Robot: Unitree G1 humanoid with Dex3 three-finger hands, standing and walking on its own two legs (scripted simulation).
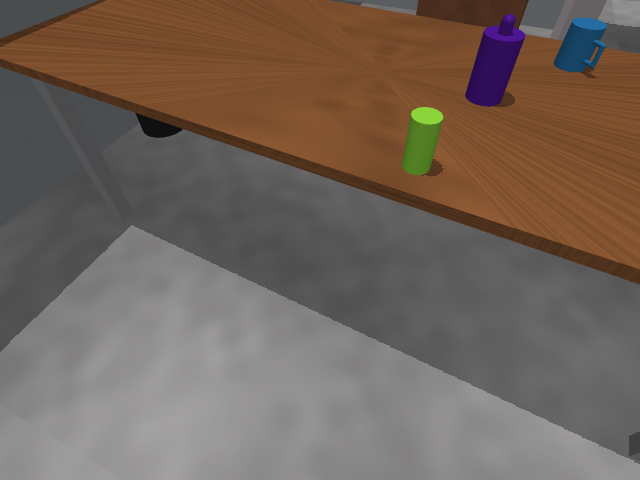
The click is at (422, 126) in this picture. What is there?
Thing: squat round
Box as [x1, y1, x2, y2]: [402, 107, 442, 174]
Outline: 433,108 420,107 414,109 411,112 402,160 403,169 409,173 422,174 427,172 429,169 442,120 442,114
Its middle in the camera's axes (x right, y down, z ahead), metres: +0.20 -0.18 +0.74
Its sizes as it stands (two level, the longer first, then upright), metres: 0.058 0.058 0.117
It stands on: a support 0.75 m high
